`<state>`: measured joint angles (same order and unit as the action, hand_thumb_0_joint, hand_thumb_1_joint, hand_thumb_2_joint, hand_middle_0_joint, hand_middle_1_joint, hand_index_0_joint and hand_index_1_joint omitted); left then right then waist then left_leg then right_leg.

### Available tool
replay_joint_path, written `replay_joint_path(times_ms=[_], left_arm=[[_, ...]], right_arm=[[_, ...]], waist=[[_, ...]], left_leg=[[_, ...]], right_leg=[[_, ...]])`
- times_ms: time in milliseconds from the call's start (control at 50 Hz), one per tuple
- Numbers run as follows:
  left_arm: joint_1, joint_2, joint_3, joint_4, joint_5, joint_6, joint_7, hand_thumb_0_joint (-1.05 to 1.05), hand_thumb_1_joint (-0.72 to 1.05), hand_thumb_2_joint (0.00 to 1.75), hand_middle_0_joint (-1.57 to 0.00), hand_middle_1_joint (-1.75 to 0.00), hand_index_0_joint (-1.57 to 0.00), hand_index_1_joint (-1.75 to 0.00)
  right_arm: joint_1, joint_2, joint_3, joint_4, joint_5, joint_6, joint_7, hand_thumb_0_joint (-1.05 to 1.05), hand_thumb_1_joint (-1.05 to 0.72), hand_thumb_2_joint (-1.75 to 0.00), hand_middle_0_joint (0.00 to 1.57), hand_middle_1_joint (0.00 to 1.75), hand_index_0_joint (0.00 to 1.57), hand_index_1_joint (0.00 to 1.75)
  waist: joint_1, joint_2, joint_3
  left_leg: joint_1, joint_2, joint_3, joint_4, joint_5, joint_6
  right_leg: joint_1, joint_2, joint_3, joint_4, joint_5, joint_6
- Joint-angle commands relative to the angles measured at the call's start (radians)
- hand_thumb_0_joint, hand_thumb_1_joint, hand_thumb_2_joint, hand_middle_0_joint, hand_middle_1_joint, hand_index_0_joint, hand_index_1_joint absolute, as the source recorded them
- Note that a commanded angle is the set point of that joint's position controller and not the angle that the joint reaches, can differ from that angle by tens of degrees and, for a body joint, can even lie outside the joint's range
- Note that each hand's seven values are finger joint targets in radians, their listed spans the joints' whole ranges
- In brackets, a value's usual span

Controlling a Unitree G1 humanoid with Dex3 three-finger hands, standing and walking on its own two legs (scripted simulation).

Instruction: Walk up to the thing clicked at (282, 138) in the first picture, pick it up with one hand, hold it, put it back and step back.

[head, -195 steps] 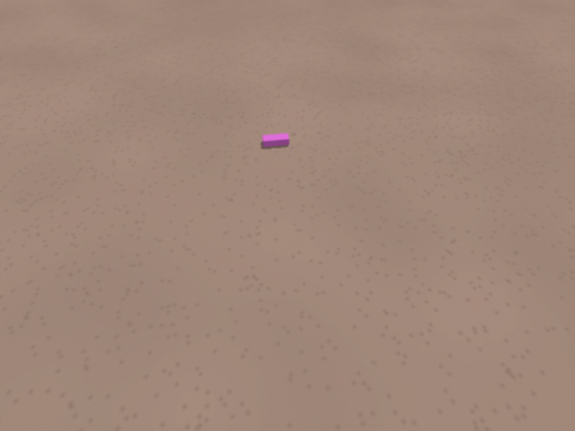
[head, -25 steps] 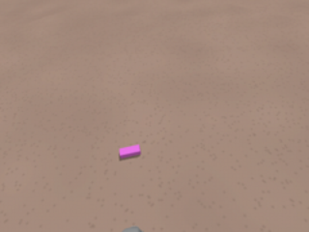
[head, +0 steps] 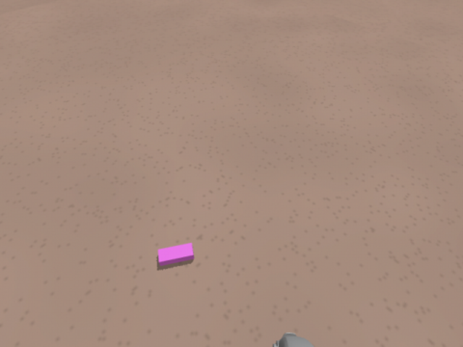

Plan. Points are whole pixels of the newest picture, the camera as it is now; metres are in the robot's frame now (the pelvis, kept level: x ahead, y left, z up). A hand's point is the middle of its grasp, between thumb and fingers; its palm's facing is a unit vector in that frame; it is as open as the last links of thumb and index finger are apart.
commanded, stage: walk up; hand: left
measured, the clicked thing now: (176, 254) +0.63 +0.26 -0.75
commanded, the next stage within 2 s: stand in 1.78 s
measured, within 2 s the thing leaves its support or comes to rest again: neither
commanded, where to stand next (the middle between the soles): +0.17 +0.00 m, yaw +0 degrees
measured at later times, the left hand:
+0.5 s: hand out of the picture +0.16 +0.27 -0.16, palm faces +0.00 -0.92 -0.39, open 7.4 cm
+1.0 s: hand (101, 337) +0.19 +0.27 -0.15, palm faces +0.01 -0.94 -0.35, open 7.4 cm
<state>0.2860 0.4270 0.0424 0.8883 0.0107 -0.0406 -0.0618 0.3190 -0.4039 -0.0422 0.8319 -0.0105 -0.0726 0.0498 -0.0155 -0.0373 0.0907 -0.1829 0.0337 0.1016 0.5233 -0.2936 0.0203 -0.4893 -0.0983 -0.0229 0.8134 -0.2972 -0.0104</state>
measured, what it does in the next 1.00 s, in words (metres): walks ahead: right foot, then left foot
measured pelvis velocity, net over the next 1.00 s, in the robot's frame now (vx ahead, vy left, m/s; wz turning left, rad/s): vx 0.12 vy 0.01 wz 0.01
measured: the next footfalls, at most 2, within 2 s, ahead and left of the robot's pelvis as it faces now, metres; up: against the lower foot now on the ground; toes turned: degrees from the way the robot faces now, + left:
right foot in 0.10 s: +0.18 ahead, -0.14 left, +0.00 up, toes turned -2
left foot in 0.44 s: +0.20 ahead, +0.14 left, +0.00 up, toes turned +3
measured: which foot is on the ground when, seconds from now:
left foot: down 0.00-0.12, up 0.14-0.42, down 0.44-1.00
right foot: up 0.00-0.08, down 0.10-1.00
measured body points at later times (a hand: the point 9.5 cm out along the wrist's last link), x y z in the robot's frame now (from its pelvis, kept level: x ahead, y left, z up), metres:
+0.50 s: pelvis +0.09 +0.00 -0.02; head +0.12 +0.00 +0.43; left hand +0.16 +0.32 -0.13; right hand +0.17 -0.32 -0.14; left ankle +0.16 +0.13 -0.73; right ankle +0.14 -0.14 -0.73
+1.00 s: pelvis +0.12 +0.01 +0.01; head +0.14 +0.00 +0.46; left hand +0.19 +0.31 -0.12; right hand +0.25 -0.29 -0.12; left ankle +0.16 +0.13 -0.73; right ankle +0.14 -0.14 -0.73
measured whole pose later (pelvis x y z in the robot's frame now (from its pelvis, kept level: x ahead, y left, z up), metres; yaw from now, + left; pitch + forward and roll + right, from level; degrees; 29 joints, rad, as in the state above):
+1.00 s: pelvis +0.12 +0.01 +0.01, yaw +1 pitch -2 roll +0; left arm 0.09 0.36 -0.01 1.16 0.00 -0.01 -0.01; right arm 0.01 -0.36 0.00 1.13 0.01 0.00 0.02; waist 0.03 0.02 0.07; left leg -0.21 0.04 0.03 0.42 -0.17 -0.01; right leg -0.17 -0.05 -0.03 0.40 -0.19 0.04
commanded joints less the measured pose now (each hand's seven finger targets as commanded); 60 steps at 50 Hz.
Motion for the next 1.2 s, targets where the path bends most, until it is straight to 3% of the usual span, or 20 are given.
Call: replay_joint_path(times_ms=[0,40,60,80,100,120,140,160,220,320,380,400,420,440,460,520,580,780,1020,1180], left_arm=[[0.004,0.168,0.061,-0.063,-0.005,-0.040,0.012,0.00,0.90,0.90,-0.20,-0.30,-0.20,-0.30],[0.065,0.167,0.065,-0.031,-0.001,-0.049,0.023,0.00,0.90,0.90,-0.20,-0.30,-0.20,-0.30],[0.108,0.197,0.080,-0.012,0.002,-0.055,0.033,0.00,0.90,0.90,-0.20,-0.30,-0.20,-0.30],[0.169,0.251,0.098,-0.015,0.009,-0.063,0.046,0.00,0.90,0.90,-0.20,-0.30,-0.20,-0.30],[0.173,0.326,0.105,-0.042,0.007,-0.072,0.059,0.00,0.90,0.90,-0.20,-0.30,-0.20,-0.30],[0.128,0.348,0.103,-0.053,-0.004,-0.062,0.057,0.00,0.90,0.90,-0.20,-0.30,-0.20,-0.30],[0.091,0.320,0.095,-0.067,-0.013,-0.059,0.059,0.00,0.90,0.90,-0.20,-0.30,-0.20,-0.30],[0.066,0.288,0.085,-0.067,-0.017,-0.059,0.063,0.00,0.90,0.90,-0.20,-0.30,-0.20,-0.30],[0.014,0.246,0.067,-0.080,-0.007,-0.056,0.068,0.00,0.90,0.90,-0.20,-0.30,-0.20,-0.30],[-0.056,0.228,0.050,-0.077,0.001,-0.039,0.077,0.00,0.90,0.90,-0.20,-0.30,-0.20,-0.30],[-0.108,0.205,0.031,-0.072,-0.013,-0.015,0.075,0.00,0.90,0.90,-0.20,-0.30,-0.20,-0.30],[-0.102,0.181,0.019,-0.064,-0.016,-0.006,0.074,0.00,0.90,0.90,-0.20,-0.30,-0.20,-0.30],[-0.086,0.138,0.008,-0.060,-0.022,0.003,0.072,0.00,0.90,0.90,-0.20,-0.30,-0.20,-0.30],[-0.050,0.145,0.008,-0.027,-0.035,0.015,0.077,0.00,0.90,0.90,-0.20,-0.30,-0.20,-0.30],[-0.048,0.178,0.020,0.020,-0.026,0.021,0.079,0.00,0.90,0.90,-0.20,-0.30,-0.20,-0.30],[-0.052,0.171,0.016,0.073,-0.018,0.014,0.068,0.00,0.90,0.90,-0.20,-0.30,-0.20,-0.30],[-0.118,0.184,0.010,0.098,-0.011,0.006,0.068,0.00,0.90,0.90,-0.20,-0.30,-0.20,-0.30],[-0.199,0.164,-0.009,0.185,-0.022,-0.008,0.068,0.00,0.90,0.90,-0.20,-0.30,-0.20,-0.30],[-0.253,0.141,-0.012,0.238,-0.013,0.002,0.065,0.00,0.90,0.90,-0.20,-0.30,-0.20,-0.30],[-0.265,0.139,-0.006,0.235,-0.009,0.013,0.063,0.00,0.90,0.90,-0.20,-0.30,-0.20,-0.30]], right_arm=[[-0.025,-0.285,-0.085,-0.083,0.003,-0.010,-0.014,0.00,-0.90,-0.90,0.20,0.30,0.20,0.30],[-0.057,-0.259,-0.073,-0.092,0.009,0.006,-0.015,0.00,-0.90,-0.90,0.20,0.30,0.20,0.30],[-0.033,-0.212,-0.054,-0.095,0.010,0.010,-0.017,0.00,-0.90,-0.90,0.20,0.30,0.20,0.30],[0.009,-0.158,-0.034,-0.097,0.015,0.008,-0.020,0.00,-0.90,-0.90,0.20,0.30,0.20,0.30],[0.045,-0.101,-0.012,-0.099,0.014,0.017,-0.022,0.00,-0.90,-0.90,0.20,0.30,0.20,0.30],[0.008,-0.220,-0.052,-0.077,0.005,0.034,-0.039,0.00,-0.90,-0.90,0.20,0.30,0.20,0.30],[0.009,-0.237,-0.059,-0.059,0.008,0.040,-0.044,0.00,-0.90,-0.90,0.20,0.30,0.20,0.30],[0.015,-0.226,-0.057,-0.036,0.014,0.042,-0.043,0.00,-0.90,-0.90,0.20,0.30,0.20,0.30],[0.071,-0.206,-0.055,0.013,0.006,0.045,-0.034,0.00,-0.90,-0.90,0.20,0.30,0.20,0.30],[0.007,-0.158,-0.043,0.049,0.006,0.053,-0.037,0.00,-0.90,-0.90,0.20,0.30,0.20,0.30],[-0.007,-0.176,-0.050,0.074,0.003,0.044,-0.047,0.00,-0.90,-0.90,0.20,0.30,0.20,0.30],[-0.023,-0.210,-0.057,0.073,-0.006,0.040,-0.051,0.00,-0.90,-0.90,0.20,0.30,0.20,0.30],[-0.058,-0.253,-0.061,0.062,-0.012,0.034,-0.054,0.00,-0.90,-0.90,0.20,0.30,0.20,0.30],[-0.138,-0.294,-0.058,0.045,0.005,0.031,-0.052,0.00,-0.90,-0.90,0.20,0.30,0.20,0.30],[-0.190,-0.284,-0.055,0.050,0.004,0.037,-0.047,0.00,-0.90,-0.90,0.20,0.30,0.20,0.30],[-0.245,-0.227,-0.025,0.077,0.002,0.047,-0.047,0.00,-0.90,-0.90,0.20,0.30,0.20,0.30],[-0.243,-0.201,-0.012,0.113,0.010,0.052,-0.043,0.00,-0.90,-0.90,0.20,0.30,0.20,0.30],[-0.304,-0.180,0.004,0.206,0.022,0.041,-0.046,0.00,-0.90,-0.90,0.20,0.30,0.20,0.30],[-0.356,-0.163,0.007,0.273,0.018,0.048,-0.042,0.00,-0.90,-0.90,0.20,0.30,0.20,0.30],[-0.352,-0.168,0.005,0.285,0.010,0.046,-0.044,0.00,-0.90,-0.90,0.20,0.30,0.20,0.30]], waist=[[0.004,0.214,-0.025],[0.048,0.139,-0.052],[0.070,0.053,-0.087],[0.104,-0.128,-0.129],[0.085,-0.255,-0.142],[0.084,-0.134,-0.097],[0.069,-0.081,-0.056],[0.057,-0.070,-0.045],[0.021,-0.130,-0.078],[0.022,-0.156,-0.118],[-0.009,-0.088,-0.130],[-0.009,-0.024,-0.117],[0.014,0.097,-0.118],[0.043,0.192,-0.117],[0.047,0.175,-0.083],[0.058,0.172,-0.061],[0.026,0.144,-0.072],[0.020,0.057,-0.148],[0.024,0.014,-0.159],[0.026,0.043,-0.135]], left_leg=[[-0.102,0.210,-0.175,-0.178,0.087,0.189],[-0.159,0.172,-0.120,-0.035,0.090,0.155],[-0.224,0.138,-0.101,0.080,0.082,0.121],[-0.303,0.063,-0.033,0.326,0.038,0.078],[-0.440,-0.039,-0.048,0.538,-0.239,0.016],[-0.433,-0.009,-0.122,0.607,-0.309,0.020],[-0.438,0.021,-0.171,0.633,-0.268,0.015],[-0.447,0.035,-0.184,0.620,-0.214,0.018],[-0.341,0.045,-0.141,0.501,-0.131,-0.002],[-0.143,0.018,-0.068,0.225,-0.043,-0.019],[0.006,-0.009,-0.055,0.067,0.129,0.003],[0.019,0.043,-0.134,0.014,0.125,0.020],[-0.012,0.176,-0.326,-0.081,0.091,0.056],[-0.150,0.283,-0.465,-0.165,-0.049,0.144],[-0.275,0.272,-0.450,-0.181,-0.162,0.168],[-0.269,0.147,-0.282,-0.135,-0.209,0.064],[-0.193,0.114,-0.255,-0.116,-0.207,0.034],[0.018,0.108,-0.185,-0.111,0.201,0.020],[0.077,0.107,-0.163,-0.209,0.229,0.000],[0.042,0.107,-0.171,-0.262,0.150,-0.007]], right_leg=[[0.135,0.042,-0.052,-0.133,0.080,-0.006],[0.287,0.081,-0.079,-0.246,0.159,-0.009],[0.423,0.093,-0.046,-0.269,0.122,-0.020],[0.520,-0.029,0.139,-0.396,0.005,-0.065],[0.539,-0.307,0.580,-0.537,-0.031,-0.146],[0.425,-0.359,0.650,-0.538,-0.068,-0.267],[0.379,-0.326,0.561,-0.524,-0.044,-0.273],[0.374,-0.268,0.450,-0.505,0.032,-0.242],[0.296,-0.177,0.230,-0.453,0.230,-0.201],[0.174,-0.154,0.115,-0.344,0.408,-0.187],[0.057,-0.122,0.100,-0.242,0.242,-0.130],[0.003,-0.095,0.092,-0.212,0.125,-0.091],[-0.013,-0.022,0.058,-0.139,-0.024,-0.045],[0.108,0.068,-0.004,-0.078,-0.187,-0.019],[0.219,0.048,0.017,-0.042,-0.208,-0.019],[0.250,0.039,0.023,-0.231,-0.051,-0.025],[0.209,0.000,0.098,-0.321,-0.070,-0.039],[0.272,-0.035,0.091,-0.415,0.218,-0.013],[0.351,-0.050,0.080,-0.529,0.230,0.004],[0.366,-0.044,0.074,-0.541,0.187,0.008]])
